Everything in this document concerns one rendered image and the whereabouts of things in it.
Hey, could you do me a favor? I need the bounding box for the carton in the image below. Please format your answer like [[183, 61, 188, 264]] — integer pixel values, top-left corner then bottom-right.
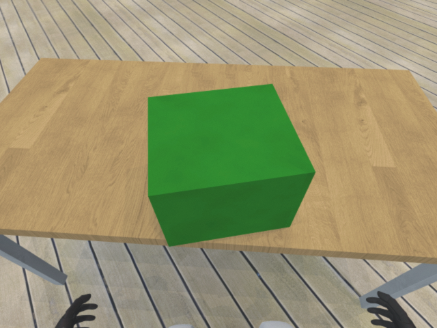
[[148, 84, 315, 247]]

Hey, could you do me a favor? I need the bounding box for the table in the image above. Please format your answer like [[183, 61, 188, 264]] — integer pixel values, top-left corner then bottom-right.
[[0, 58, 437, 309]]

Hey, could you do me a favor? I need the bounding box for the robot right hand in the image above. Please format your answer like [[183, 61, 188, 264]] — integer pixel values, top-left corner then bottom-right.
[[366, 291, 416, 328]]

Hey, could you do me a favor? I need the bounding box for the robot left hand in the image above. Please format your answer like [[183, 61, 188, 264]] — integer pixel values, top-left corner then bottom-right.
[[55, 294, 98, 328]]

